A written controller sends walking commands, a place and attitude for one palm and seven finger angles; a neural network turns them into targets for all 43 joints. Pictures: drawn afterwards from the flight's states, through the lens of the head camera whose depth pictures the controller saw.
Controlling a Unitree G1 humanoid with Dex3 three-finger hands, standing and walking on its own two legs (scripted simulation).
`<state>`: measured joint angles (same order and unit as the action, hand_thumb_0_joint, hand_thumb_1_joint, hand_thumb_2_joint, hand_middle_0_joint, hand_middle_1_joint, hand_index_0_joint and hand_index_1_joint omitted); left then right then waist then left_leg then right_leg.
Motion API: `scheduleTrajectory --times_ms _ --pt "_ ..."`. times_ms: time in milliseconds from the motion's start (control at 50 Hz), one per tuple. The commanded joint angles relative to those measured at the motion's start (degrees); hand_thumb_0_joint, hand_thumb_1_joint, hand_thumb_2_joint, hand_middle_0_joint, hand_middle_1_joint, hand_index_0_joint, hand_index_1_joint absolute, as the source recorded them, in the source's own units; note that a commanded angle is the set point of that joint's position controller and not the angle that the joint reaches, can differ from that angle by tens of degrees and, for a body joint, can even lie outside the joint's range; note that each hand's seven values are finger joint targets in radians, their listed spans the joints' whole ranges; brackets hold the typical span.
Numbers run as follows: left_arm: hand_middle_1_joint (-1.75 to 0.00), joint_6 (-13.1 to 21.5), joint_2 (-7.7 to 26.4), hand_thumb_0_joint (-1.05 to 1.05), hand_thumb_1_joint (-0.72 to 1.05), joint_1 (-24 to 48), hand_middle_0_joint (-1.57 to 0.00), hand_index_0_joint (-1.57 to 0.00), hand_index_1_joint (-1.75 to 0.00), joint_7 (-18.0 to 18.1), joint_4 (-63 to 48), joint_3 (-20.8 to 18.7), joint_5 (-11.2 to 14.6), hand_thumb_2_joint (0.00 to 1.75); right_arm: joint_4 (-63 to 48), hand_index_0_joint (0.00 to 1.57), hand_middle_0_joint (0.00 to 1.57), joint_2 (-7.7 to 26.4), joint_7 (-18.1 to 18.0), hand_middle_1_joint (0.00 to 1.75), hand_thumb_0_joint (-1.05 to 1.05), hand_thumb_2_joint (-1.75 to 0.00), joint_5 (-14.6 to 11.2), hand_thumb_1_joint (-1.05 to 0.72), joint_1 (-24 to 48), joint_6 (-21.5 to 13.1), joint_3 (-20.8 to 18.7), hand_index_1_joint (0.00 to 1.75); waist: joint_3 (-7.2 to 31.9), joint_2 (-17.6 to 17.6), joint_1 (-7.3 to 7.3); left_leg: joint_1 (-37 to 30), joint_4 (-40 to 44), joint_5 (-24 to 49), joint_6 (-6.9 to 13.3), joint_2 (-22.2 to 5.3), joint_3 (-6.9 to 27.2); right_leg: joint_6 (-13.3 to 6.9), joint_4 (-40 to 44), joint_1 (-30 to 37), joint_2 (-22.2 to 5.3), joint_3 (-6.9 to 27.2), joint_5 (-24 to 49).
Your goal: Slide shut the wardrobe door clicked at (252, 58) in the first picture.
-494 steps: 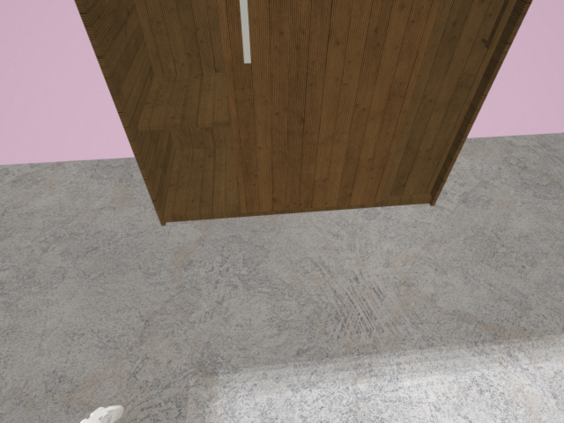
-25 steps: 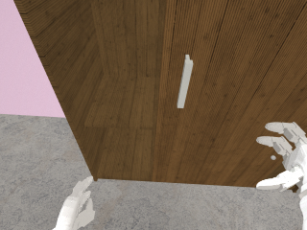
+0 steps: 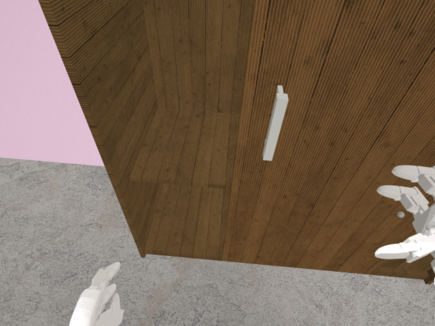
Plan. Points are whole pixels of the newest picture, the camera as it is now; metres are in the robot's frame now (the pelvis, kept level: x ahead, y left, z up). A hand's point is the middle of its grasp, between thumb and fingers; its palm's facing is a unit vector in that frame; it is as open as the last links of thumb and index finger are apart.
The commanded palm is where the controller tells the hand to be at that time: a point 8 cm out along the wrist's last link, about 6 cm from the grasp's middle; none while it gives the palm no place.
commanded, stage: raise the hand with hooked fingers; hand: right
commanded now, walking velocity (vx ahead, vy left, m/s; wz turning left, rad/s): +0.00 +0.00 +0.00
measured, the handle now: (273, 124) +0.52 -0.11 +0.11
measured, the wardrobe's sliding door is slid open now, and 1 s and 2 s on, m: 0.37 0.37 0.37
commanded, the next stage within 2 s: move the hooked fingers beside the handle in 0.18 s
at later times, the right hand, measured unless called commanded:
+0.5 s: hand (389, 209) +0.28 -0.26 +0.13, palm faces +0.12 +0.99 -0.04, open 14.0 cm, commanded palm +0.26 -0.31 +0.13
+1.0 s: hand (359, 182) +0.34 -0.23 +0.13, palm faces +0.11 +0.99 -0.02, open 14.0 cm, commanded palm +0.32 -0.28 +0.13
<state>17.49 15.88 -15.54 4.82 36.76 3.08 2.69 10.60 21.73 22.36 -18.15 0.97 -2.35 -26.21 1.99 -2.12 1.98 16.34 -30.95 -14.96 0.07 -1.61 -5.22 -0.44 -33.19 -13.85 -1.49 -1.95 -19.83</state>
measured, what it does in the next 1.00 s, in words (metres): stands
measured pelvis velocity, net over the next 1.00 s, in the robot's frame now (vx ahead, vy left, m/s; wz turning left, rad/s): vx -0.01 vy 0.00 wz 0.00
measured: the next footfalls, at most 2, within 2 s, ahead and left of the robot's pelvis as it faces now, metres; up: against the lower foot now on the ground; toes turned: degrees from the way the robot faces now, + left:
none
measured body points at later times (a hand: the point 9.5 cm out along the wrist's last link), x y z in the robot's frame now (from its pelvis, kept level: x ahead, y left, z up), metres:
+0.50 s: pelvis -0.01 +0.00 +0.00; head -0.01 +0.02 +0.45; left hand +0.17 +0.23 -0.08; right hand +0.27 -0.32 +0.13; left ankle +0.01 +0.12 -0.73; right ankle -0.02 -0.11 -0.73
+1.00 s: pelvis -0.01 +0.00 +0.00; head +0.00 +0.01 +0.45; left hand +0.13 +0.25 -0.09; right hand +0.33 -0.29 +0.13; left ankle +0.01 +0.12 -0.73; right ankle -0.02 -0.11 -0.73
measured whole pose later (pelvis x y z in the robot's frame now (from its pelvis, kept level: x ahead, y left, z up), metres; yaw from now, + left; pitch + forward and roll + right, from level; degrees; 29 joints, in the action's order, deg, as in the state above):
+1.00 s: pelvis -0.01 +0.00 +0.00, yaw +0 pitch +2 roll +0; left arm 15.1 15.2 -16.0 5.1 39.2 2.8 2.9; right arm 24.4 19.2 15.5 -13.7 16.0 -5.6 -20.2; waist 1.8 -2.0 0.4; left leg 18.8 -31.1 -14.1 0.1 -1.9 -4.7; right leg -0.5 -32.5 -15.8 -1.1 -2.3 -18.6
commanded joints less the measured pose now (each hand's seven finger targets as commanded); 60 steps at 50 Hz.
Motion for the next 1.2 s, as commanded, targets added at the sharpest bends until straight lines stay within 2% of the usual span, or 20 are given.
scheduleTrajectory --times_ms 0,100,160,200,320,380,400,420,500,580,600,680,720,880,920,980,1020,1060,1120,1180 --pt "-0.30 3.47 6.79 0.00 0.90 5.65 -0.20 -0.20 -0.30 0.83 -7.94 -2.38 0.05 0.90 -10.74 0.30 0.30 16.10 -1.60 1.20 0.00 -0.30 -0.99 0.50 16.82 -4.99 -5.37 1.20 7.97 -3.92 0.22 -5.31 3.21 13.38 1.32 1.83 1.41 -0.62 5.33 0.79 1.20 2.24 16.72" --pt "-0.30 3.20 7.14 0.00 0.90 6.19 -0.20 -0.20 -0.30 1.58 -8.21 -2.27 0.62 0.90 -7.09 0.30 0.30 14.68 0.58 1.20 0.00 -0.30 -1.05 0.50 15.96 -2.28 -3.02 1.20 6.62 -1.56 0.04 -5.09 3.97 10.61 1.13 1.52 1.74 -1.03 5.78 -0.51 1.32 2.39 13.48" --pt "-0.30 3.35 7.01 0.00 0.90 6.54 -0.20 -0.20 -0.30 1.60 -8.94 -2.32 0.37 0.90 -9.94 0.30 0.30 16.71 0.91 1.20 0.00 -0.30 -1.43 0.50 16.40 -2.81 -5.13 1.20 11.41 -1.37 0.71 -7.34 3.11 13.30 0.95 1.35 1.78 -1.07 5.42 0.90 1.50 2.39 15.82" --pt "-0.30 3.28 6.90 0.00 0.90 6.46 -0.20 -0.20 -0.30 1.35 -8.70 -2.18 0.12 0.90 -9.38 0.30 0.30 17.08 0.60 1.20 0.00 -0.30 -2.04 0.50 14.99 -3.38 -6.29 1.20 10.97 0.68 1.01 -7.39 3.13 13.78 0.89 1.67 1.74 -1.03 5.04 0.52 1.40 2.44 16.30" --pt "-0.30 3.38 6.56 0.00 0.90 7.04 -0.20 -0.20 -0.30 1.57 -7.81 -2.09 0.50 0.90 -8.72 0.30 0.30 14.13 -0.20 1.20 0.00 -0.30 -1.53 0.50 20.57 -4.20 -2.77 1.20 7.45 -3.04 -0.56 -4.09 4.02 9.97 0.88 1.37 2.21 -0.95 5.55 0.44 1.50 2.17 12.54" --pt "-0.30 3.45 6.59 0.00 0.90 6.60 -0.20 -0.20 -0.30 2.10 -7.50 -1.95 0.67 0.90 -7.12 0.30 0.30 12.61 -0.76 1.20 0.00 -0.30 -0.32 0.50 23.77 -3.69 0.28 1.20 6.60 -3.46 -1.27 -2.48 4.21 7.31 0.89 1.37 1.97 -0.97 5.99 0.43 1.37 2.65 10.57" --pt "-0.30 3.25 6.77 0.00 0.90 6.47 -0.20 -0.20 -0.30 2.28 -6.98 -1.92 0.61 0.90 -6.04 0.30 0.30 12.46 -1.01 1.20 0.00 -0.30 0.01 0.50 26.00 -3.64 1.23 1.20 5.32 -0.79 -2.06 -1.87 4.80 5.72 0.73 1.43 2.35 -1.12 5.77 -0.43 1.15 2.73 9.14" --pt "-0.30 3.25 6.95 0.00 0.90 6.26 -0.20 -0.20 -0.30 2.42 -6.81 -2.16 0.72 0.90 -5.32 0.30 0.30 14.05 -1.30 1.20 0.00 -0.30 0.23 0.50 26.83 -3.85 -0.10 1.20 6.23 -1.34 -1.90 -2.08 4.94 4.54 0.68 1.35 2.57 -1.12 5.92 -0.46 1.25 2.85 8.28" --pt "-0.30 3.25 6.86 0.00 0.90 6.21 -0.20 -0.20 -0.30 2.61 -6.68 -2.04 0.42 0.90 -5.06 0.30 0.30 14.69 -2.76 1.20 0.00 -0.30 0.98 0.50 29.64 -5.09 -0.14 1.20 10.36 -0.69 -1.39 -3.93 4.09 5.69 0.83 1.33 2.40 -0.96 5.86 0.76 1.18 3.14 9.87" --pt "-0.30 3.28 6.22 0.00 0.90 6.01 -0.20 -0.20 -0.30 2.07 -6.75 -2.01 0.24 0.90 -3.32 0.30 0.30 13.94 -4.29 1.20 0.00 -0.30 1.61 0.50 29.75 -5.97 -0.35 1.20 12.19 -3.71 -0.39 -5.12 2.89 10.17 1.26 1.04 1.99 -0.38 6.17 1.47 1.28 3.13 13.79" --pt "-0.30 3.19 6.34 0.00 0.90 5.67 -0.20 -0.20 -0.30 1.78 -6.94 -2.11 0.00 0.90 -2.54 0.30 0.30 14.37 -4.63 1.20 0.00 -0.30 1.80 0.50 27.94 -5.93 -1.01 1.20 12.77 -1.91 0.13 -6.05 2.84 11.14 1.22 1.12 2.00 -0.45 5.91 0.87 1.18 2.97 14.73" --pt "-0.30 2.42 6.41 0.00 0.90 5.24 -0.20 -0.20 -0.30 1.06 -7.15 -2.30 0.31 0.90 1.24 0.30 0.30 11.74 -4.85 1.20 0.00 -0.30 1.84 0.50 26.32 -4.48 0.56 1.20 10.35 0.22 0.08 -5.01 2.62 12.99 1.12 1.04 1.74 -0.36 6.33 -1.09 1.09 2.36 15.49" --pt "-0.30 1.84 6.76 0.00 0.90 4.98 -0.20 -0.20 -0.30 0.85 -7.13 -2.50 0.36 0.90 2.20 0.30 0.30 13.33 -5.27 1.20 0.00 -0.30 2.01 0.50 26.86 -4.03 -0.85 1.20 9.79 1.15 0.14 -5.42 2.96 12.97 1.08 0.91 2.24 -0.60 6.18 -2.19 1.14 1.94 14.96" --pt "-0.30 1.28 6.34 0.00 0.90 3.35 -0.20 -0.20 -0.30 0.79 -6.57 -2.99 -0.03 0.90 -2.37 0.30 0.30 11.86 -7.29 1.20 0.00 -0.30 3.16 0.50 35.58 -7.47 1.84 1.20 14.30 -1.34 -1.87 -4.80 2.45 14.00 1.03 1.29 2.56 -0.46 5.39 1.48 1.08 2.07 16.41" --pt "-0.30 0.69 6.63 0.00 0.90 3.04 -0.20 -0.20 -0.30 0.92 -5.85 -2.92 0.05 0.90 0.88 0.30 0.30 11.93 -7.48 1.20 0.00 -0.30 3.18 0.50 36.17 -7.54 2.04 1.20 12.12 1.06 -2.48 -4.15 3.05 12.41 0.85 1.35 2.73 -0.75 5.58 -0.25 0.98 2.00 14.19" --pt "-0.30 0.08 6.70 0.00 0.90 2.78 -0.20 -0.20 -0.30 1.32 -4.93 -2.74 0.40 0.90 4.84 0.30 0.30 10.57 -7.34 1.20 0.00 -0.30 3.73 0.50 41.59 -7.32 4.66 1.20 9.97 -1.51 -3.53 -1.69 3.45 8.58 1.03 1.13 2.74 -0.61 6.05 -0.83 1.09 2.30 10.60" --pt "-0.30 -0.13 6.56 0.00 0.90 2.60 -0.20 -0.20 -0.30 1.25 -5.18 -2.66 0.48 0.90 6.18 0.30 0.30 9.12 -7.45 1.20 0.00 -0.30 4.33 0.50 43.46 -6.96 6.76 1.20 10.71 -3.14 -3.54 -1.47 3.40 8.46 1.24 1.01 2.88 -0.65 5.87 -0.37 1.15 2.31 10.72" --pt "-0.30 -0.48 6.73 0.00 0.90 1.73 -0.20 -0.20 -0.30 1.24 -4.82 -2.90 0.32 0.90 7.68 0.30 0.30 9.95 -8.01 1.20 0.00 -0.30 4.75 0.50 45.51 -7.11 6.29 1.20 12.99 -1.50 -3.67 -1.99 2.91 9.92 1.19 1.10 2.72 -0.60 5.52 0.11 1.07 2.51 12.19" --pt "-0.30 -1.07 6.70 0.00 0.90 0.96 -0.20 -0.20 -0.30 0.48 -5.38 -3.09 -0.08 0.90 8.85 0.30 0.30 11.25 -9.08 1.20 0.00 -0.30 5.03 0.50 42.64 -7.62 4.04 1.20 16.67 -0.57 -2.14 -4.89 1.55 15.05 1.28 1.09 2.67 -0.39 4.81 -0.01 1.08 2.38 17.15" --pt "-0.30 -1.87 6.68 0.00 0.90 0.33 -0.20 -0.20 -0.30 -0.05 -4.94 -3.20 -0.15 0.90 12.07 0.30 0.30 10.15 -10.35 1.20 0.00 -0.30 5.19 0.50 44.41 -8.02 4.30 1.20 14.96 1.82 -2.66 -3.93 1.27 15.71 1.15 1.19 2.39 -0.28 4.77 -1.20 0.90 2.31 17.27"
